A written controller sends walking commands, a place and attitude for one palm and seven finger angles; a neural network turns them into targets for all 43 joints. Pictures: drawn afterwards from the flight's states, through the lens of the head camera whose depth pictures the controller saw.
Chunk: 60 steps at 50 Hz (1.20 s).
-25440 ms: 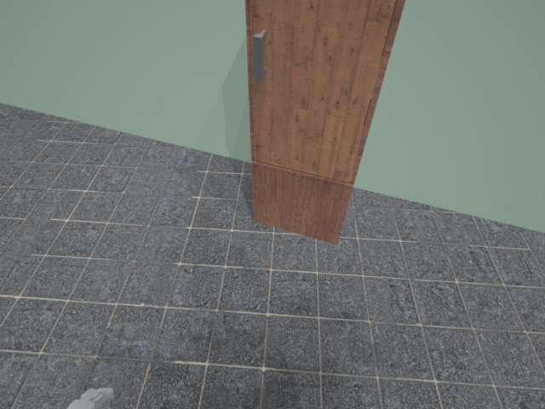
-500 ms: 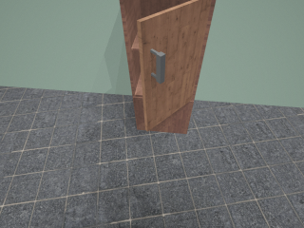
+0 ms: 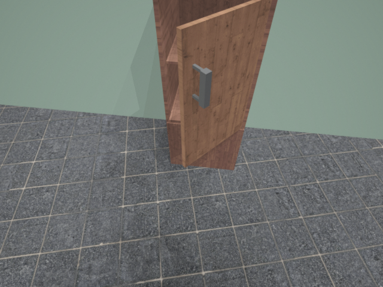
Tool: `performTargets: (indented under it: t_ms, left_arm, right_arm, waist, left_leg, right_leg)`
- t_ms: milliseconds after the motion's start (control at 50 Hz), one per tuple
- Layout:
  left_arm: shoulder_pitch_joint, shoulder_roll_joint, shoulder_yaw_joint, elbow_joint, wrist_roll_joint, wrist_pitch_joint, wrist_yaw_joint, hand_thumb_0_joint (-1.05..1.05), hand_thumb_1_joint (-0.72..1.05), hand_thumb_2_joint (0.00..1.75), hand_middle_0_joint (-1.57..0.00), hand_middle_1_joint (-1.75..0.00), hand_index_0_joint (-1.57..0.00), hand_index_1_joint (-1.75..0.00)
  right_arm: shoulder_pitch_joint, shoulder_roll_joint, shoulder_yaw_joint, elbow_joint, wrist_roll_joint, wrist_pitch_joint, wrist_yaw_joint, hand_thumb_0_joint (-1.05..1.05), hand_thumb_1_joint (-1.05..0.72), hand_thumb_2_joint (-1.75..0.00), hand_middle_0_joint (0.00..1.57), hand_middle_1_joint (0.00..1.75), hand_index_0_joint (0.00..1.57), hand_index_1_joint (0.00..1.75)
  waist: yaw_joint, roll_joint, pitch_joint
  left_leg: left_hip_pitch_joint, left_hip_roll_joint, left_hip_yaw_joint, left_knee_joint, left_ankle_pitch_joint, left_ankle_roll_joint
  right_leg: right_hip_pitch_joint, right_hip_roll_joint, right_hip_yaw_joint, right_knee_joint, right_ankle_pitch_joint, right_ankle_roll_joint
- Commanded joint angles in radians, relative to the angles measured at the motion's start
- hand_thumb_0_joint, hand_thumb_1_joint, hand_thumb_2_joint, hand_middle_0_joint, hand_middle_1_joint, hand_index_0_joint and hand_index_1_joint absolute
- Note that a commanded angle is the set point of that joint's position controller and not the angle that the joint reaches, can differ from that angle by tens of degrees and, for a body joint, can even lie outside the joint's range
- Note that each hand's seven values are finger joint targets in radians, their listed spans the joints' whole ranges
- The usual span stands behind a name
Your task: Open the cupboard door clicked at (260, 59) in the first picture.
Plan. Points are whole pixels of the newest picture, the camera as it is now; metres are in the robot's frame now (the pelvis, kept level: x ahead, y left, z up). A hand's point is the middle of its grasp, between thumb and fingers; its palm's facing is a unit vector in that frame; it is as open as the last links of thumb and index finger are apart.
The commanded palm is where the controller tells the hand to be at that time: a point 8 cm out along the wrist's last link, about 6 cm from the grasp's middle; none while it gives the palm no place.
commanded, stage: look to check the result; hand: left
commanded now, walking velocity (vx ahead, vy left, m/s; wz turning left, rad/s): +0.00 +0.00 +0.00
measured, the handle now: (200, 86) +0.64 +0.02 +0.06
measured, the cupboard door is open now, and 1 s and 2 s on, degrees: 48 48 48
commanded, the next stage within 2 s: walk to a spot facing it in 0.48 s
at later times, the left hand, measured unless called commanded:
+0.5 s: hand out of the picture +0.06 +0.20 -0.17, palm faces +0.00 -0.97 -0.26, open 7.4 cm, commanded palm none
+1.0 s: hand out of the picture +0.09 +0.18 -0.18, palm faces -0.13 -0.96 -0.24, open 7.4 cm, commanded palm none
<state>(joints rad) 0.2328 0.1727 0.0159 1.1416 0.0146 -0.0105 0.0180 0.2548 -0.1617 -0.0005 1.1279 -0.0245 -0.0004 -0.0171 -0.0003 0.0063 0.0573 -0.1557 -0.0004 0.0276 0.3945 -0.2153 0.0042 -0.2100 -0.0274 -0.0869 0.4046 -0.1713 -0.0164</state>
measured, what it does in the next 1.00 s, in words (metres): stands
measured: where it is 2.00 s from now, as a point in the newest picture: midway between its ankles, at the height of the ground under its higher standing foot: outside the picture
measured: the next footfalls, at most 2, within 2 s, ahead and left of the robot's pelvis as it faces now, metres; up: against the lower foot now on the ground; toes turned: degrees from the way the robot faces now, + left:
left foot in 1.62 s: +0.13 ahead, +0.08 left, +0.00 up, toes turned -32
right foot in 1.94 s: +0.00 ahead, -0.17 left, +0.00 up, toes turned -46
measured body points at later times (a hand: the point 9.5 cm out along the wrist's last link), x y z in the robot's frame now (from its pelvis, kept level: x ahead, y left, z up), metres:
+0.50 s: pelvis +0.01 +0.00 +0.00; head +0.04 -0.01 +0.45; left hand +0.06 +0.25 -0.15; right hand +0.05 -0.26 -0.15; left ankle +0.00 +0.12 -0.74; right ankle +0.03 -0.11 -0.74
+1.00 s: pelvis +0.01 -0.01 -0.01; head +0.06 -0.03 +0.43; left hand +0.10 +0.23 -0.16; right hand +0.01 -0.26 -0.17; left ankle +0.00 +0.12 -0.74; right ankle +0.01 -0.10 -0.72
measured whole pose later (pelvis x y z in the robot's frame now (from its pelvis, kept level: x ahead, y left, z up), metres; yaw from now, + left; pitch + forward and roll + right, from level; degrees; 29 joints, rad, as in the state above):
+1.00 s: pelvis +0.01 -0.01 -0.01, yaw -9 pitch +0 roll +2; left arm 0.17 0.21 0.07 1.02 0.03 0.06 -0.02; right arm 0.20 -0.20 -0.04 1.02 -0.03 0.02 -0.03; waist 0.01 -0.02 0.12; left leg -0.18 0.06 0.18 0.52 -0.32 -0.01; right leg -0.38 0.01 0.00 0.79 -0.41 -0.02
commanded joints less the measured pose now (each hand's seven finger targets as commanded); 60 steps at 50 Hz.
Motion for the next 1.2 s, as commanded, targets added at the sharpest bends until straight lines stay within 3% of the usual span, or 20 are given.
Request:
performTargets:
  t_ms: [0, 580, 660, 780, 820, 860, 880, 900, 920, 940, 960, 1000, 1020, 1040, 1060, 1080, 1100, 1120, 1140, 1180]
  left_arm:
    - [0.036, 0.134, 0.028, -0.036, -0.002, -0.014, 0.009, 0.00, 0.90, 0.90, -0.20, -0.30, -0.20, -0.30]
    - [-0.067, 0.234, 0.033, -0.047, -0.003, -0.026, 0.003, 0.00, 0.90, 0.90, -0.20, -0.30, -0.20, -0.30]
    - [-0.048, 0.173, 0.030, -0.051, -0.002, 0.000, 0.005, 0.00, 0.90, 0.90, -0.20, -0.30, -0.20, -0.30]
    - [-0.053, 0.211, 0.065, -0.121, 0.007, 0.032, -0.007, 0.00, 0.90, 0.90, -0.20, -0.30, -0.20, -0.30]
    - [-0.058, 0.201, 0.071, -0.146, 0.009, 0.039, -0.012, 0.00, 0.90, 0.90, -0.20, -0.30, -0.20, -0.30]
    - [-0.069, 0.185, 0.074, -0.175, 0.010, 0.046, -0.018, 0.00, 0.90, 0.90, -0.20, -0.30, -0.20, -0.30]
    - [-0.069, 0.169, 0.075, -0.187, 0.011, 0.048, -0.023, 0.00, 0.90, 0.90, -0.20, -0.30, -0.20, -0.30]
    - [-0.071, 0.154, 0.075, -0.198, 0.012, 0.053, -0.028, 0.00, 0.90, 0.90, -0.20, -0.30, -0.20, -0.30]
    - [-0.079, 0.144, 0.079, -0.213, 0.012, 0.058, -0.031, 0.00, 0.90, 0.90, -0.20, -0.30, -0.20, -0.30]
    - [-0.076, 0.137, 0.083, -0.222, 0.012, 0.060, -0.031, 0.00, 0.90, 0.90, -0.20, -0.30, -0.20, -0.30]
    - [-0.081, 0.133, 0.084, -0.228, 0.011, 0.059, -0.034, 0.00, 0.90, 0.90, -0.20, -0.30, -0.20, -0.30]
    - [-0.045, 0.113, 0.082, -0.228, 0.008, 0.050, -0.039, 0.00, 0.90, 0.90, -0.20, -0.30, -0.20, -0.30]
    - [0.001, 0.113, 0.085, -0.215, 0.007, 0.044, -0.040, 0.00, 0.90, 0.90, -0.20, -0.30, -0.20, -0.30]
    - [0.067, 0.135, 0.093, -0.197, 0.011, 0.036, -0.040, 0.00, 0.90, 0.90, -0.20, -0.30, -0.20, -0.30]
    - [0.129, 0.226, 0.111, -0.181, 0.021, 0.023, -0.027, 0.00, 0.90, 0.90, -0.20, -0.30, -0.20, -0.30]
    - [0.150, 0.304, 0.128, -0.179, 0.016, 0.022, -0.010, 0.00, 0.90, 0.90, -0.20, -0.30, -0.20, -0.30]
    - [0.148, 0.300, 0.124, -0.181, 0.005, 0.023, -0.001, 0.00, 0.90, 0.90, -0.20, -0.30, -0.20, -0.30]
    - [0.086, 0.254, 0.118, -0.205, 0.006, 0.028, 0.005, 0.00, 0.90, 0.90, -0.20, -0.30, -0.20, -0.30]
    - [0.024, 0.233, 0.118, -0.228, 0.008, 0.034, 0.009, 0.00, 0.90, 0.90, -0.20, -0.30, -0.20, -0.30]
    - [0.003, 0.212, 0.109, -0.243, 0.009, 0.022, 0.009, 0.00, 0.90, 0.90, -0.20, -0.30, -0.20, -0.30]
  right_arm:
    - [0.050, -0.127, -0.023, -0.025, 0.004, -0.013, -0.013, 0.00, -0.90, -0.90, 0.20, 0.30, 0.20, 0.30]
    - [-0.068, -0.232, -0.027, -0.031, 0.005, -0.020, -0.008, 0.00, -0.90, -0.90, 0.20, 0.30, 0.20, 0.30]
    - [-0.015, -0.156, -0.019, -0.025, 0.003, -0.002, -0.016, 0.00, -0.90, -0.90, 0.20, 0.30, 0.20, 0.30]
    - [-0.007, -0.190, -0.053, -0.091, 0.004, 0.018, -0.028, 0.00, -0.90, -0.90, 0.20, 0.30, 0.20, 0.30]
    - [-0.014, -0.196, -0.062, -0.112, 0.003, 0.018, -0.031, 0.00, -0.90, -0.90, 0.20, 0.30, 0.20, 0.30]
    - [-0.012, -0.215, -0.070, -0.131, -0.001, 0.017, -0.033, 0.00, -0.90, -0.90, 0.20, 0.30, 0.20, 0.30]
    - [-0.013, -0.231, -0.076, -0.139, -0.003, 0.015, -0.034, 0.00, -0.90, -0.90, 0.20, 0.30, 0.20, 0.30]
    - [-0.019, -0.244, -0.082, -0.145, -0.005, 0.011, -0.036, 0.00, -0.90, -0.90, 0.20, 0.30, 0.20, 0.30]
    - [-0.021, -0.246, -0.083, -0.153, -0.008, 0.006, -0.036, 0.00, -0.90, -0.90, 0.20, 0.30, 0.20, 0.30]
    - [-0.022, -0.237, -0.081, -0.160, -0.009, 0.004, -0.037, 0.00, -0.90, -0.90, 0.20, 0.30, 0.20, 0.30]
    - [-0.029, -0.235, -0.083, -0.168, -0.011, 0.001, -0.039, 0.00, -0.90, -0.90, 0.20, 0.30, 0.20, 0.30]
    - [-0.067, -0.240, -0.086, -0.186, -0.015, 0.002, -0.037, 0.00, -0.90, -0.90, 0.20, 0.30, 0.20, 0.30]
    - [-0.080, -0.244, -0.089, -0.189, -0.013, 0.005, -0.036, 0.00, -0.90, -0.90, 0.20, 0.30, 0.20, 0.30]
    - [-0.095, -0.245, -0.092, -0.196, -0.003, 0.009, -0.033, 0.00, -0.90, -0.90, 0.20, 0.30, 0.20, 0.30]
    - [-0.091, -0.196, -0.090, -0.219, 0.013, 0.014, -0.029, 0.00, -0.90, -0.90, 0.20, 0.30, 0.20, 0.30]
    - [-0.126, -0.145, -0.080, -0.257, 0.017, 0.019, -0.023, 0.00, -0.90, -0.90, 0.20, 0.30, 0.20, 0.30]
    - [-0.100, -0.163, -0.081, -0.244, 0.017, 0.032, -0.023, 0.00, -0.90, -0.90, 0.20, 0.30, 0.20, 0.30]
    - [-0.119, -0.164, -0.086, -0.234, 0.016, 0.037, -0.019, 0.00, -0.90, -0.90, 0.20, 0.30, 0.20, 0.30]
    - [-0.131, -0.156, -0.091, -0.231, 0.013, 0.038, -0.015, 0.00, -0.90, -0.90, 0.20, 0.30, 0.20, 0.30]
    - [-0.142, -0.142, -0.083, -0.232, 0.009, 0.035, -0.009, 0.00, -0.90, -0.90, 0.20, 0.30, 0.20, 0.30]
  waist:
    - [-0.004, 0.008, -0.016]
    - [-0.001, 0.004, -0.057]
    - [-0.009, -0.002, -0.048]
    - [-0.013, -0.045, -0.051]
    - [-0.015, -0.023, -0.046]
    - [-0.016, 0.057, -0.031]
    - [-0.013, 0.122, -0.035]
    - [-0.010, 0.188, -0.027]
    - [-0.012, 0.222, -0.030]
    - [-0.004, 0.201, -0.035]
    - [-0.002, 0.174, -0.035]
    - [0.023, 0.167, -0.040]
    - [0.041, 0.137, -0.061]
    - [0.075, 0.045, -0.086]
    - [0.094, -0.220, -0.106]
    - [0.105, -0.389, -0.073]
    - [0.090, -0.306, -0.095]
    - [0.065, -0.230, -0.047]
    - [0.042, -0.187, -0.030]
    - [0.027, -0.095, -0.041]
  left_leg:
    - [-0.042, 0.095, -0.081, -0.089, 0.059, 0.020]
    - [0.017, 0.112, -0.085, -0.121, 0.150, 0.012]
    - [0.027, 0.123, -0.031, -0.063, 0.154, -0.003]
    - [0.010, 0.137, 0.030, 0.028, 0.061, -0.001]
    - [0.013, 0.156, 0.016, 0.026, 0.027, 0.009]
    - [0.014, 0.216, -0.033, -0.021, -0.003, 0.037]
    - [0.017, 0.270, -0.076, -0.059, 0.009, 0.065]
    - [0.011, 0.344, -0.120, -0.101, 0.075, 0.113]
    - [0.023, 0.394, -0.136, -0.114, 0.181, 0.158]
    - [0.040, 0.412, -0.130, -0.100, 0.254, 0.182]
    - [0.039, 0.411, -0.099, -0.070, 0.322, 0.181]
    - [0.041, 0.371, -0.006, 0.021, 0.416, 0.130]
    - [0.039, 0.336, 0.040, 0.094, 0.399, 0.091]
    - [-0.009, 0.283, 0.084, 0.228, 0.320, 0.043]
    - [-0.184, 0.155, 0.145, 0.449, 0.007, -0.022]
    - [-0.381, 0.027, 0.105, 0.677, -0.437, -0.059]
    - [-0.399, 0.058, -0.025, 0.772, -0.420, -0.051]
    - [-0.418, 0.081, -0.047, 0.808, -0.336, -0.047]
    - [-0.418, 0.089, -0.048, 0.817, -0.272, -0.053]
    - [-0.402, 0.084, -0.057, 0.791, -0.204, -0.064]
  right_leg:
    - [0.047, -0.092, 0.112, -0.088, 0.004, -0.025]
    - [0.113, -0.106, 0.117, -0.106, 0.142, -0.028]
    - [0.064, -0.103, 0.143, -0.058, 0.224, -0.023]
    - [-0.019, -0.097, 0.211, 0.015, 0.245, -0.043]
    - [-0.073, -0.075, 0.222, 0.046, 0.203, -0.042]
    - [-0.135, -0.022, 0.185, 0.127, 0.123, -0.024]
    - [-0.162, 0.009, 0.149, 0.217, 0.067, -0.013]
    - [-0.191, 0.035, 0.103, 0.355, -0.127, 0.001]
    - [-0.225, 0.031, 0.084, 0.484, -0.287, 0.012]
    - [-0.248, 0.016, 0.099, 0.544, -0.336, 0.013]
    - [-0.246, 0.001, 0.105, 0.536, -0.348, 0.014]
    - [-0.166, -0.010, 0.069, 0.386, -0.309, 0.010]
    - [-0.097, 0.002, 0.043, 0.273, -0.219, 0.010]
    - [0.009, 0.011, 0.045, 0.113, -0.030, 0.007]
    - [0.138, -0.145, 0.305, -0.057, 0.267, -0.042]
    - [0.176, -0.335, 0.601, -0.086, 0.593, -0.156]
    - [0.175, -0.339, 0.570, -0.080, 0.470, -0.209]
    - [0.089, -0.283, 0.538, -0.103, 0.224, -0.213]
    - [0.050, -0.246, 0.531, -0.105, 0.115, -0.194]
    - [0.034, -0.207, 0.486, -0.088, 0.177, -0.183]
